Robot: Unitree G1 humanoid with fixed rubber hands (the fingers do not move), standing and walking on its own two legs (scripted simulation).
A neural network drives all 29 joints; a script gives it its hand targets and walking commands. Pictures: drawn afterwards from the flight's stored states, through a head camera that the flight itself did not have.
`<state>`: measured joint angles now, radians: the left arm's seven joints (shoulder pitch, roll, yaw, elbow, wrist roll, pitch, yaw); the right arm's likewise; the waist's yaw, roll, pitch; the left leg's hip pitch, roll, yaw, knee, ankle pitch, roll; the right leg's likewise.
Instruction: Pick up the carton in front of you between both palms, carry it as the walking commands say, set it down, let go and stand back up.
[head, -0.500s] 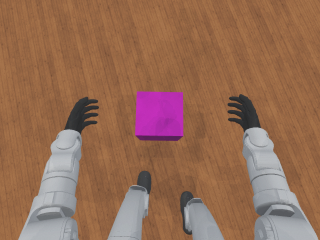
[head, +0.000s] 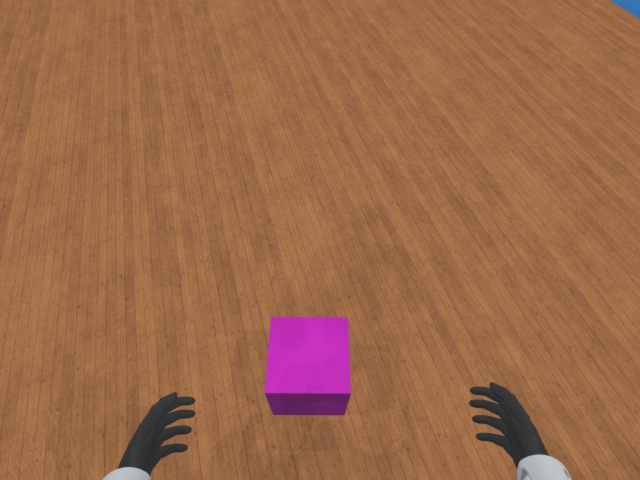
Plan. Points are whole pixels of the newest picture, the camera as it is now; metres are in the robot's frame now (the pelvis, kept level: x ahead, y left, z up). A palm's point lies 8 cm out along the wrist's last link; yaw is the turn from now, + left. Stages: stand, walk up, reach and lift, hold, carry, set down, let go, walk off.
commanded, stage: let go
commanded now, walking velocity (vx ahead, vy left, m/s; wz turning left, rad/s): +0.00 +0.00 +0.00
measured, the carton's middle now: (309, 368) +0.45 +0.05 -0.65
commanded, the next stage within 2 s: stand in 0.44 s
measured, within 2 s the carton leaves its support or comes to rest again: neither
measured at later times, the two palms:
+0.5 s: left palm (130, 454) +0.17 +0.25 -0.07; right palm (533, 464) +0.17 -0.24 -0.08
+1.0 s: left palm (107, 454) +0.17 +0.29 -0.10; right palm (569, 477) +0.15 -0.29 -0.09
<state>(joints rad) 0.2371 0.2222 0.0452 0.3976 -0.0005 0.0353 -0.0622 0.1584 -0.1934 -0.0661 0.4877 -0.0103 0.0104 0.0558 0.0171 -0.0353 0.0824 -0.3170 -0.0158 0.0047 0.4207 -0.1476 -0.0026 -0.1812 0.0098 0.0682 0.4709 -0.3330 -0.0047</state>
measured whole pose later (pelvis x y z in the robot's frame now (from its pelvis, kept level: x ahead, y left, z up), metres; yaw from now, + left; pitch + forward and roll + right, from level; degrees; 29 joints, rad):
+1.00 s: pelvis +0.04 +0.01 +0.00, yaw -1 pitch +1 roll +0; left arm 0.21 0.35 0.04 0.72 0.03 0.02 0.03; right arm 0.14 -0.32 -0.03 0.84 -0.04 0.00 -0.02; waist -0.01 -0.04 0.00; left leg -0.26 0.00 0.02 0.53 -0.27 0.01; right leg -0.08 0.02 0.09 0.46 -0.39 0.00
